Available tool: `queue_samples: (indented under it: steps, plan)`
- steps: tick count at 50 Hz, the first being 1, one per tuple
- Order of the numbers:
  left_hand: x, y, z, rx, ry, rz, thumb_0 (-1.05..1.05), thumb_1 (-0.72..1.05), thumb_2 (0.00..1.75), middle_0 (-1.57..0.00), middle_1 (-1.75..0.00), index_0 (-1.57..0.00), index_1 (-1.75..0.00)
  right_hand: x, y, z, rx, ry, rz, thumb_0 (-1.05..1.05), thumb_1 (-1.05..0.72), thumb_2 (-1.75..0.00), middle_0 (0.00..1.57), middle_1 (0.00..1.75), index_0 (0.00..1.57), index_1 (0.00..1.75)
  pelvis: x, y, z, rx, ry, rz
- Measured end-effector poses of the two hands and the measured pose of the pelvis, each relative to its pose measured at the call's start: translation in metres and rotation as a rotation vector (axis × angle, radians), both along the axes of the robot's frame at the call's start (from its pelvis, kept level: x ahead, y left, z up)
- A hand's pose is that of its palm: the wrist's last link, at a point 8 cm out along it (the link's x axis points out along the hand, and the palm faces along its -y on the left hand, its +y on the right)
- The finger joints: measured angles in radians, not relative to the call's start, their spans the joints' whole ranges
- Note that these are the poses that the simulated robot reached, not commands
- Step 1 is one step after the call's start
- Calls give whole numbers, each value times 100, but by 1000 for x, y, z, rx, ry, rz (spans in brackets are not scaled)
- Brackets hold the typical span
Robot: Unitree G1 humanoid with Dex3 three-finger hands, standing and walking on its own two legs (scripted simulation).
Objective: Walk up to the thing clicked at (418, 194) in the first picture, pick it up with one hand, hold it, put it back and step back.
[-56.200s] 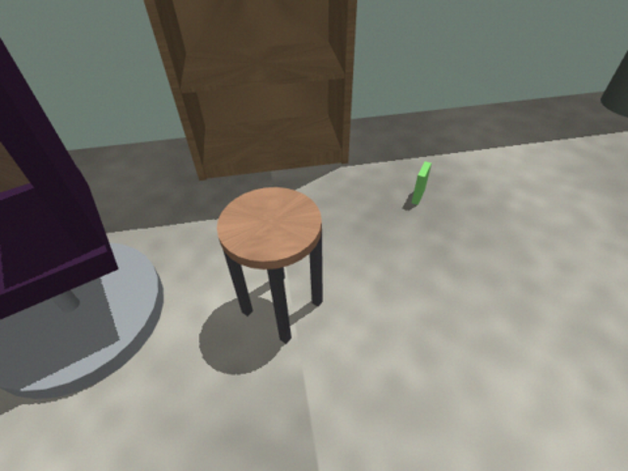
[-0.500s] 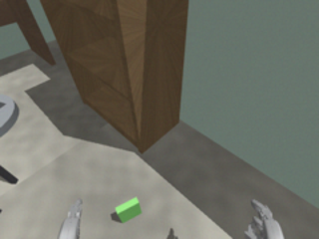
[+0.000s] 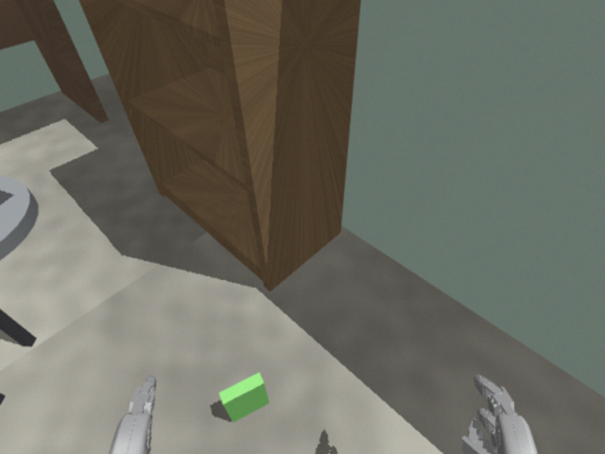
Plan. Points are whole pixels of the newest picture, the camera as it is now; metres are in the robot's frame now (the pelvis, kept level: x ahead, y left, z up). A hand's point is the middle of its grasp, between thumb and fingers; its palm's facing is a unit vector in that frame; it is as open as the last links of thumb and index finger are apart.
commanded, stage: home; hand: left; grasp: from the side
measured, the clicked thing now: (245, 398) +0.41 +0.20 -0.64
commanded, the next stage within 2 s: stand in 0.64 s
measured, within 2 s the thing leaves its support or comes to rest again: neither
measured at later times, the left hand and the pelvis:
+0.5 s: hand (178, 442) +0.18 +0.18 -0.05, palm faces +0.10 -0.95 -0.28, open 17.7 cm; pelvis +0.01 +0.00 +0.00, yaw +0 degrees
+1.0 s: hand (181, 445) +0.17 +0.18 -0.05, palm faces +0.10 -0.95 -0.28, open 14.4 cm; pelvis +0.00 +0.00 +0.00, yaw +0 degrees
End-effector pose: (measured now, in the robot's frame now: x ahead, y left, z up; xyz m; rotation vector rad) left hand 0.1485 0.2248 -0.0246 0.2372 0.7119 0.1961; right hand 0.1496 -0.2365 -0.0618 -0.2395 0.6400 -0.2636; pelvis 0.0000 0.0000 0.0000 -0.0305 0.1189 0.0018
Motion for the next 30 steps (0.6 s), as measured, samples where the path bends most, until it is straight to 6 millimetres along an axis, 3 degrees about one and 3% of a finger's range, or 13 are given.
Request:
queue_samples:
  steps: [30]
  plan:
    - [7, 4, 2, 1, -4, 3, -2, -59, 3, -5, -5, -5, -5, 4, 6, 0, 2, 13, 4, 1, -90, -90, 20, 30, 20, 31, 5, 4, 1, -2, -1, -1]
